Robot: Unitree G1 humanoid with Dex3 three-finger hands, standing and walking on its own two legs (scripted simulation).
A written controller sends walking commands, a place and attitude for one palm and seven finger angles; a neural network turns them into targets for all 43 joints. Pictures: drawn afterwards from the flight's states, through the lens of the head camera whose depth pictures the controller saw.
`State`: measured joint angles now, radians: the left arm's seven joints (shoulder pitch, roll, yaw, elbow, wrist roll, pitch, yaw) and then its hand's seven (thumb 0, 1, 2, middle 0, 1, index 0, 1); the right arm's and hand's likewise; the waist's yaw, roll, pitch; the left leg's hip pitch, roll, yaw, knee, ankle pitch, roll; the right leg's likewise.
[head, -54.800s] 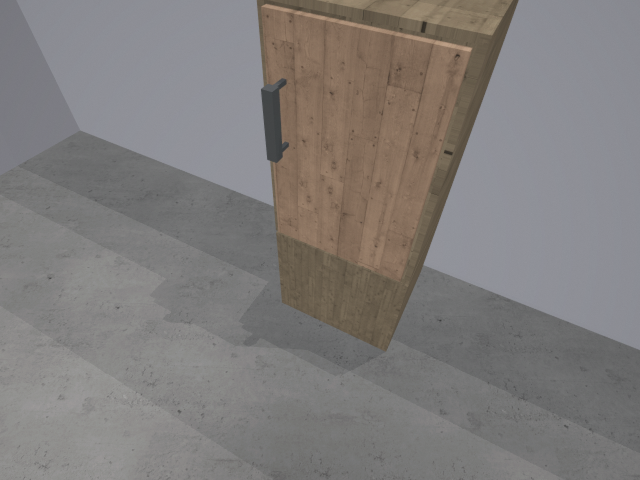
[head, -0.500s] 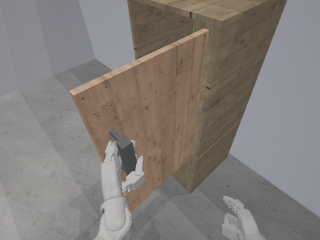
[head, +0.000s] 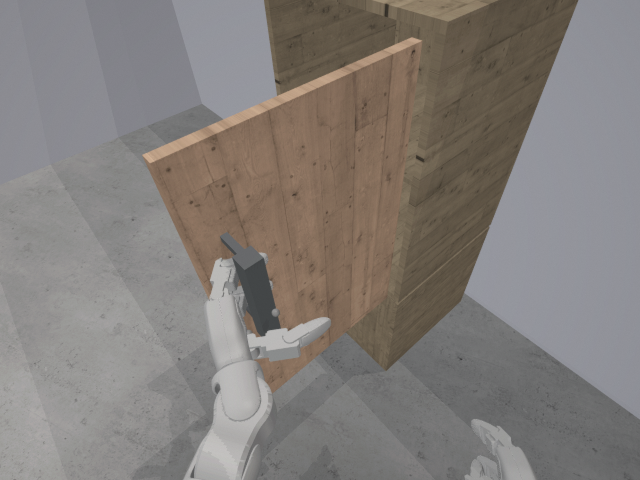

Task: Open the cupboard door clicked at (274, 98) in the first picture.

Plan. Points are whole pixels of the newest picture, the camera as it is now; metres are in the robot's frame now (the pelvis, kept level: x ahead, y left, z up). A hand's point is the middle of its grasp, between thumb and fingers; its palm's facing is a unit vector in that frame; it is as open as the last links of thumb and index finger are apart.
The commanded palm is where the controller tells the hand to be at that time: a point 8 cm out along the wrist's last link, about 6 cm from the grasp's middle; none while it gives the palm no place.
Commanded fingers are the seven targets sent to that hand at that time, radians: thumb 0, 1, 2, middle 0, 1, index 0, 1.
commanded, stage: open thumb and fingers to let go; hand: left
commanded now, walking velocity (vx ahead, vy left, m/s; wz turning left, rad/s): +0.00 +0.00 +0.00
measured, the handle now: (250, 289) +0.34 +0.11 +0.07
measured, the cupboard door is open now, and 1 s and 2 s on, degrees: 90 92 92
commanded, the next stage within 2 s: slide the hand sideways off the handle in 0.34 s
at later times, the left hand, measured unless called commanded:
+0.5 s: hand (274, 318) +0.29 +0.07 +0.08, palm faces +0.23 -0.97 -0.04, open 15.1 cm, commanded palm +0.26 +0.11 +0.07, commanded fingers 0.00 -0.50 0.30 -0.15 -0.30 -0.15 -0.30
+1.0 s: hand (260, 351) +0.25 +0.08 +0.08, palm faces -0.11 -0.99 -0.01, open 16.3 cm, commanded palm +0.22 +0.14 +0.07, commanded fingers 0.00 -0.50 0.30 -0.15 -0.30 -0.15 -0.30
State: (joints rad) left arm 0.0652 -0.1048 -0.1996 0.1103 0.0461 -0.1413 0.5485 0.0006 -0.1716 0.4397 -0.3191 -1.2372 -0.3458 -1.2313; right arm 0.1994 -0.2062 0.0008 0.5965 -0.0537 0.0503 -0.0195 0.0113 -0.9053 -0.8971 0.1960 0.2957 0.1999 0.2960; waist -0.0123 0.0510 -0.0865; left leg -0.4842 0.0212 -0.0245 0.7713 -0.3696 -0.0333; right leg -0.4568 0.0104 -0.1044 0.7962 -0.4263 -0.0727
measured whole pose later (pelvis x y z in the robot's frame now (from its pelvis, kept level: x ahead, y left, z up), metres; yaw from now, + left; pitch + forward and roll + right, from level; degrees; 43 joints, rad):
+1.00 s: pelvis -0.01 +0.04 +0.00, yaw -2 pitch +4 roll +0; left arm 0.21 0.05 -0.24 -0.04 -0.03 -0.18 0.13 -0.02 -0.50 0.30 -0.15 -0.32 -0.15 -0.31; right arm 0.27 -0.22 0.03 0.48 0.00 -0.03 0.01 0.01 -0.90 -0.90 0.20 0.30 0.20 0.30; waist -0.01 0.04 -0.07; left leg -0.50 0.01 0.03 0.83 -0.40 0.01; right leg -0.48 0.00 -0.05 0.83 -0.42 -0.03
